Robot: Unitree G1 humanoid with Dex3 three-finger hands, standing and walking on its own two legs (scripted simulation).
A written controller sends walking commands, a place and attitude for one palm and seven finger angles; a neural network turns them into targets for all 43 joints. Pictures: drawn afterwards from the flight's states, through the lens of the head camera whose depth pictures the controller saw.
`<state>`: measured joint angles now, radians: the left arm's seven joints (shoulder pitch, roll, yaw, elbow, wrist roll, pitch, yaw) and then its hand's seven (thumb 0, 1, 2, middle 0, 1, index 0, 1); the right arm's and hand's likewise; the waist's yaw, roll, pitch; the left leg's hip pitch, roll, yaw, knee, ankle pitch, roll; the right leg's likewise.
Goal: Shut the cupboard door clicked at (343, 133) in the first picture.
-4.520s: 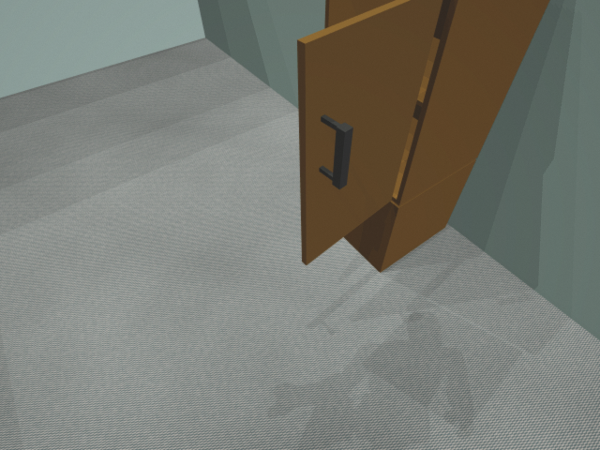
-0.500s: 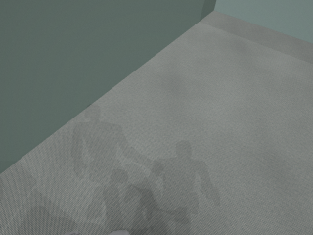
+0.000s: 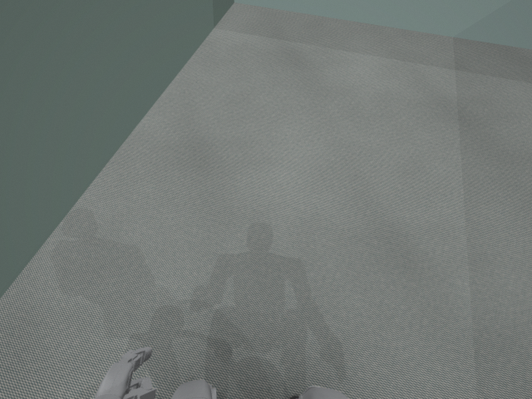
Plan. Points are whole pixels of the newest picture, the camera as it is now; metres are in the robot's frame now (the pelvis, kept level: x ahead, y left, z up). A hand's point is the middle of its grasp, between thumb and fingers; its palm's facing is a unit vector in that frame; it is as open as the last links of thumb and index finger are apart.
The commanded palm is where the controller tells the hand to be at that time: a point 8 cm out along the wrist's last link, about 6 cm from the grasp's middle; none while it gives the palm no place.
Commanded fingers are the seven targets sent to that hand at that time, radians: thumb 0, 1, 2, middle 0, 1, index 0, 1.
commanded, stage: walk around to get in front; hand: left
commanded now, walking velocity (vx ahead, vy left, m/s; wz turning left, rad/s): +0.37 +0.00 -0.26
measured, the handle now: out of the picture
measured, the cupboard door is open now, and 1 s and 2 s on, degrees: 96 96 96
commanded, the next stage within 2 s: walk to a spot facing it in 0.72 s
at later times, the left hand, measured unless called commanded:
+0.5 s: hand (182, 292) +0.32 +0.16 -0.15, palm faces -0.17 -0.97 -0.17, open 7.4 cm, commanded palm none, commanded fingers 0.00 0.90 0.90 -0.20 -0.30 -0.20 -0.30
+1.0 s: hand (216, 239) +0.45 +0.11 -0.18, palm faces -0.10 -0.98 -0.16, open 7.3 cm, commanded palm none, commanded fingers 0.00 0.90 0.90 -0.20 -0.30 -0.20 -0.30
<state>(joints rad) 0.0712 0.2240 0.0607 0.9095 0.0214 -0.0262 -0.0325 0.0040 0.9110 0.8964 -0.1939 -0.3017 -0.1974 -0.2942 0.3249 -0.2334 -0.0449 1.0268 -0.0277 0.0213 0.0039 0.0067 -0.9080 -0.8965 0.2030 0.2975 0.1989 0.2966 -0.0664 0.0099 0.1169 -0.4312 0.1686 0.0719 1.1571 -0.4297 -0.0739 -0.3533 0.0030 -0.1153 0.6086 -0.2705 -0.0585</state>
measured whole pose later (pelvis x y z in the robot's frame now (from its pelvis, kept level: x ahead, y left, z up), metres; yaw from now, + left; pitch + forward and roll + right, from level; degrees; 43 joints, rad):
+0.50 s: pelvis +0.22 -0.01 +0.02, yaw -10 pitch +1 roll +0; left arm 0.17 0.20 0.06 1.02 0.03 -0.01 -0.06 0.01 0.91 0.90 -0.19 -0.30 -0.19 -0.29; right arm 0.31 -0.19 -0.04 1.02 -0.04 -0.06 0.00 -0.01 -0.93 -0.90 0.21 0.30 0.20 0.30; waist -0.01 0.00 0.05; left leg -0.12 0.10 0.18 0.40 -0.28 -0.04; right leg -0.47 -0.08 -0.09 0.74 -0.28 0.00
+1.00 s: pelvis +0.44 -0.07 +0.00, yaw -8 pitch +0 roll -1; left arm 0.29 0.19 0.04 1.12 0.01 -0.02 0.00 0.00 0.92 0.90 -0.20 -0.30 -0.20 -0.29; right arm 0.16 -0.16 -0.03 1.00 -0.03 -0.06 0.00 0.00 -0.91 -0.90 0.20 0.30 0.20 0.30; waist -0.01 -0.04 0.07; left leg -0.41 0.05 0.12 0.63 -0.21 0.05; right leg -0.22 -0.03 -0.11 0.92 -0.54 0.02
